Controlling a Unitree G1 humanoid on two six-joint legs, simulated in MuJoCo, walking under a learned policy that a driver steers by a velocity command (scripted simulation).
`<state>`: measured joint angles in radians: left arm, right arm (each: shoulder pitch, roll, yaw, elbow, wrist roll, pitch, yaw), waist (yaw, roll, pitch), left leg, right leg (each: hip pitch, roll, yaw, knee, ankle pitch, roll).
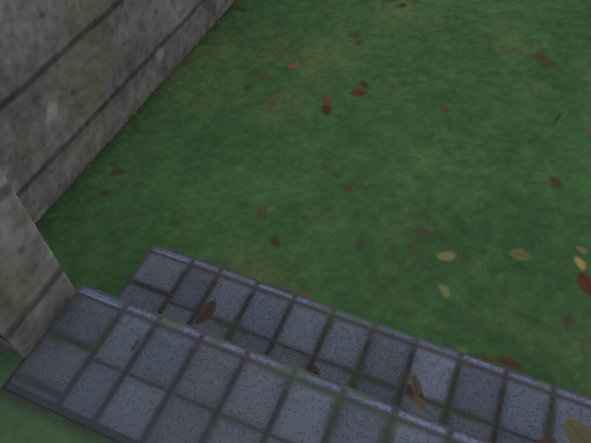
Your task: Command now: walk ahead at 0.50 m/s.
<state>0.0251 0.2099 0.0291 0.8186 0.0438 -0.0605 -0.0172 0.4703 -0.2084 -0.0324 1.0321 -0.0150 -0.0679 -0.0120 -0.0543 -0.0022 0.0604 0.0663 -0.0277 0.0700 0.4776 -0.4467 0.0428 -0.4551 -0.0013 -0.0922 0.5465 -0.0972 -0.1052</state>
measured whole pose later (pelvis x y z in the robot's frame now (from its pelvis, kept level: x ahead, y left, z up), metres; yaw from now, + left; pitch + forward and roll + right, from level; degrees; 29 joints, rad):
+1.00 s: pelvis +0.27 -0.01 +0.02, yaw +0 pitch -2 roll +0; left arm 0.32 0.15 -0.02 1.09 0.00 0.01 0.04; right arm 0.28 -0.18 -0.01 1.06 -0.01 0.01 -0.02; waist -0.02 0.03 -0.01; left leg -0.26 -0.02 0.07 0.35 -0.07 0.05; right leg -0.16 0.01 0.00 0.41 -0.22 -0.01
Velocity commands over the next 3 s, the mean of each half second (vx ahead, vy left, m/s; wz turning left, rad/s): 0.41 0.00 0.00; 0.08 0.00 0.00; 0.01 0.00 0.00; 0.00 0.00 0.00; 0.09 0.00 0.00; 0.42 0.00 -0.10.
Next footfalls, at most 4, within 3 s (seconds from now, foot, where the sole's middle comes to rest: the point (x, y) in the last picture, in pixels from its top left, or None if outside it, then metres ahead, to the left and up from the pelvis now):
0.50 left None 0.39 0.08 -0.76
0.84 right None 0.31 -0.12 -0.76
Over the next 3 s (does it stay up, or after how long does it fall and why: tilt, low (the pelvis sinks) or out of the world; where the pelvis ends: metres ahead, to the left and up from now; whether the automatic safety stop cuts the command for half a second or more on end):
stays up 0.58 0.00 -0.04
